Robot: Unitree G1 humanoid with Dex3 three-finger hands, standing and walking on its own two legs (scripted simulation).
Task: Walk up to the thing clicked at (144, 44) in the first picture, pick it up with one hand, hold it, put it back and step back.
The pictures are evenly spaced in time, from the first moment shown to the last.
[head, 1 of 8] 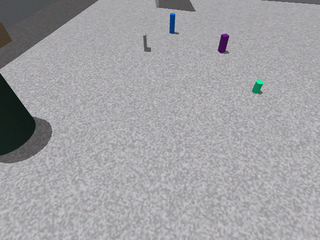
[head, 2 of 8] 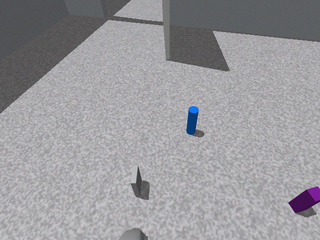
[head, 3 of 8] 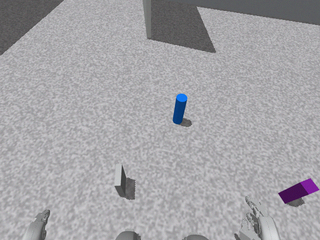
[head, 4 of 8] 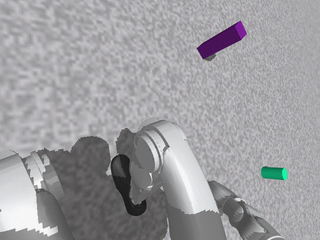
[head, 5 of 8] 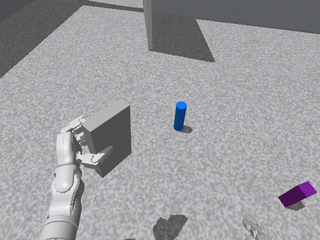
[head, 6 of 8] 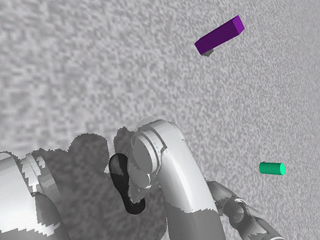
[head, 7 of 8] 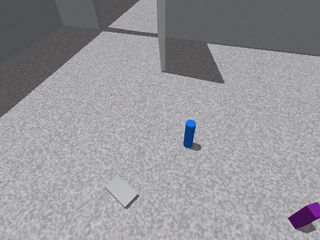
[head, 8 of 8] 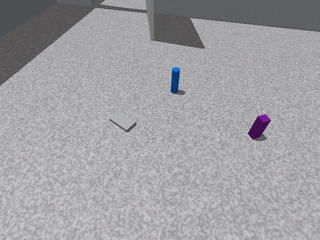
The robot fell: no
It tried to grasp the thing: yes
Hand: left
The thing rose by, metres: 0.68
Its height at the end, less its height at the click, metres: -0.09
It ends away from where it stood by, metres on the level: 0.13
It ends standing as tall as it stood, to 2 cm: no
